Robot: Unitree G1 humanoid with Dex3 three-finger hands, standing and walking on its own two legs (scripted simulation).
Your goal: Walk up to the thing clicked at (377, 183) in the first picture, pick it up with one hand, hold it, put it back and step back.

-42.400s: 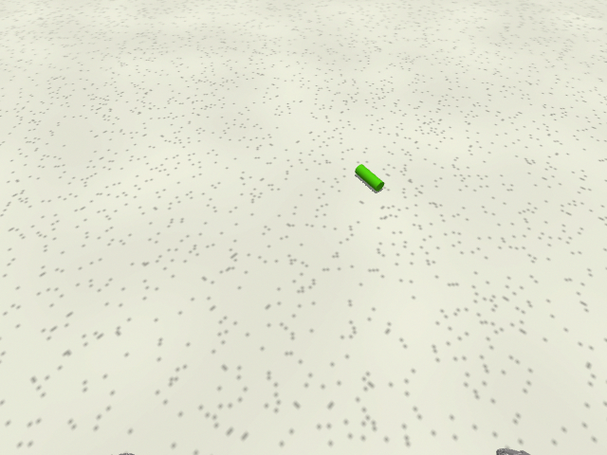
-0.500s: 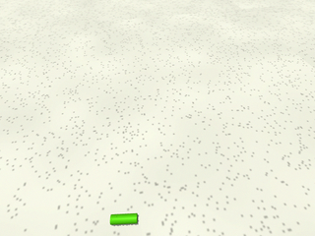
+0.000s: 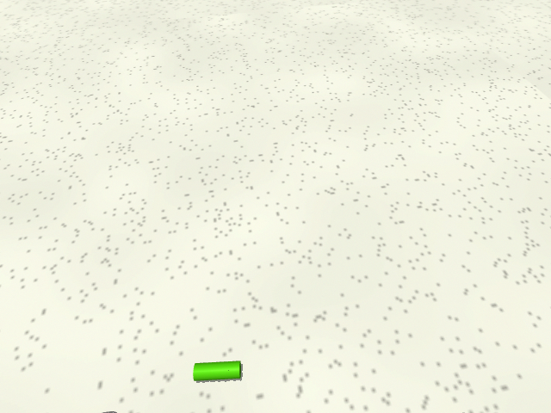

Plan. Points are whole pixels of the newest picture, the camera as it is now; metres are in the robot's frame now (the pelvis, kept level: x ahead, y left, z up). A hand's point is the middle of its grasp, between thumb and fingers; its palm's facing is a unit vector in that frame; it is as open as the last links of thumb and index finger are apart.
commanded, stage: step back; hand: left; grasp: from above
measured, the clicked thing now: (217, 370) +0.31 +0.23 -0.75
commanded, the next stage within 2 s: none
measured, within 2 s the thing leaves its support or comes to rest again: neither
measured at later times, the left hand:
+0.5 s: hand out of the picture +0.05 +0.33 -0.18, palm faces -0.07 -0.94 -0.35, open 7.3 cm
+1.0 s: hand out of the picture -0.06 +0.33 -0.15, palm faces -0.05 -0.92 -0.40, open 7.4 cm
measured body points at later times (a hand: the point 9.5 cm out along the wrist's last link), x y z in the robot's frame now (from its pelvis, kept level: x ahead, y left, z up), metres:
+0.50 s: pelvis -0.07 +0.08 -0.01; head +0.01 +0.09 +0.43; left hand +0.06 +0.37 -0.15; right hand +0.00 -0.24 -0.13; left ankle -0.05 +0.14 -0.74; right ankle -0.10 -0.07 -0.69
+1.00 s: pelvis -0.20 +0.08 -0.02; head -0.13 +0.07 +0.43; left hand -0.06 +0.38 -0.12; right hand -0.12 -0.25 -0.13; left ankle -0.23 +0.21 -0.71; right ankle -0.12 -0.04 -0.74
